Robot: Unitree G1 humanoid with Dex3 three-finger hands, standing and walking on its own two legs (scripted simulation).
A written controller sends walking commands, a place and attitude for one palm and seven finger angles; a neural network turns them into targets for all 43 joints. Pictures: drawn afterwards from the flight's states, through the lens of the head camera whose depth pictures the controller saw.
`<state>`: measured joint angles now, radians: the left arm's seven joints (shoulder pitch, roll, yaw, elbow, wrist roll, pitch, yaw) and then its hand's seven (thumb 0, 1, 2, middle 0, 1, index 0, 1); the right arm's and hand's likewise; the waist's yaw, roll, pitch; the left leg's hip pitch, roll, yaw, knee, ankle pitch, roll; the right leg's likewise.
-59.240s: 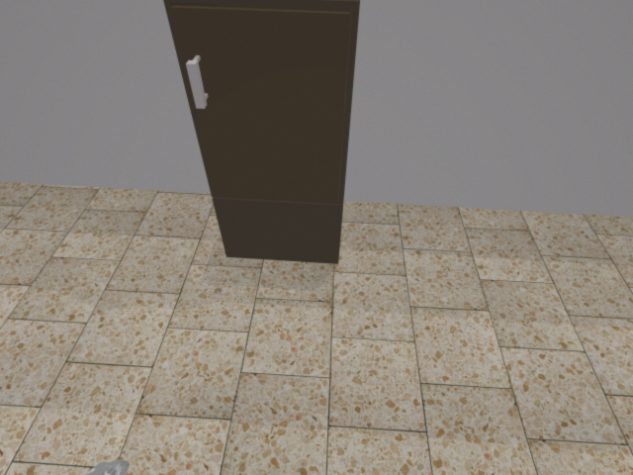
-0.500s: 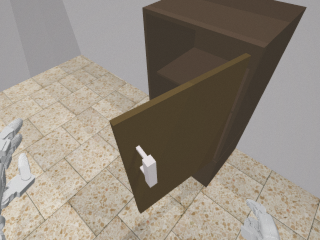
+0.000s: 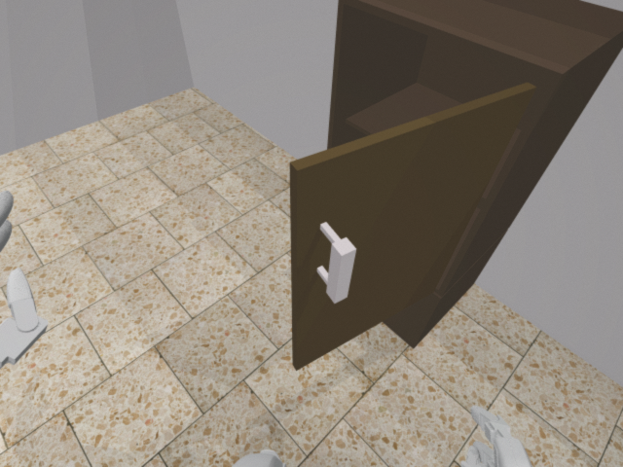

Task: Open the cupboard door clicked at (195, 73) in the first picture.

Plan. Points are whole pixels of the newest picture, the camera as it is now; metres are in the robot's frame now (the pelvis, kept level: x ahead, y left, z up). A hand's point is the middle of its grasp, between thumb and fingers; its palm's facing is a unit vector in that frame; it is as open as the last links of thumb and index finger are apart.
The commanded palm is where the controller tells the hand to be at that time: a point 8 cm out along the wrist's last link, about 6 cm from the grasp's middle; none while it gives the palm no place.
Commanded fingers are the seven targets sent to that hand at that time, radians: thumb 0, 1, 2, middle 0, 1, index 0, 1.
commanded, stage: step back with the hand held close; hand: left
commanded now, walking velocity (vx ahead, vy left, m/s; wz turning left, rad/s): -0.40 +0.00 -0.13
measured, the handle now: (332, 262) +0.39 -0.01 +0.03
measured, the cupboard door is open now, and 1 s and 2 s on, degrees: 78 78 78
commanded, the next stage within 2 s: stop stepping back and stand still in 0.28 s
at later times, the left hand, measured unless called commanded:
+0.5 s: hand out of the picture +0.11 +0.26 +0.20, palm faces +0.31 -0.86 -0.41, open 7.4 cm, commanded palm +0.04 +0.31 +0.19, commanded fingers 0.00 0.90 0.90 -0.20 -0.30 -0.20 -0.30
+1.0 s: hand out of the picture +0.03 +0.21 +0.18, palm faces +0.26 -0.85 -0.45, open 7.5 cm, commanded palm -0.02 +0.28 +0.19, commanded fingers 0.00 0.90 0.90 -0.20 -0.30 -0.20 -0.30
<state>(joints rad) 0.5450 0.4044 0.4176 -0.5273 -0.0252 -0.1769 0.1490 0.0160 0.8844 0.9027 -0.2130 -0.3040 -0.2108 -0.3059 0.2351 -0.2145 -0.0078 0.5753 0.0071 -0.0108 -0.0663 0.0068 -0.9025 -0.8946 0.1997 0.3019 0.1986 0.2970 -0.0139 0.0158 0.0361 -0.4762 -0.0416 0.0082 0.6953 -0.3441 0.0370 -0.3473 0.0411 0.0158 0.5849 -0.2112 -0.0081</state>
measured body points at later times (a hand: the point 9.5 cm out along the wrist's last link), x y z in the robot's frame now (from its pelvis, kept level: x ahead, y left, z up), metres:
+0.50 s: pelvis -0.12 +0.03 +0.02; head -0.09 +0.07 +0.46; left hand +0.09 +0.31 +0.22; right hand +0.05 -0.19 -0.05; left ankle +0.02 +0.12 -0.72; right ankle -0.26 -0.08 -0.68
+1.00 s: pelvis -0.20 +0.00 +0.00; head -0.22 +0.00 +0.45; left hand +0.01 +0.25 +0.20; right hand -0.10 -0.26 -0.09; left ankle -0.13 +0.11 -0.69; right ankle -0.26 -0.07 -0.72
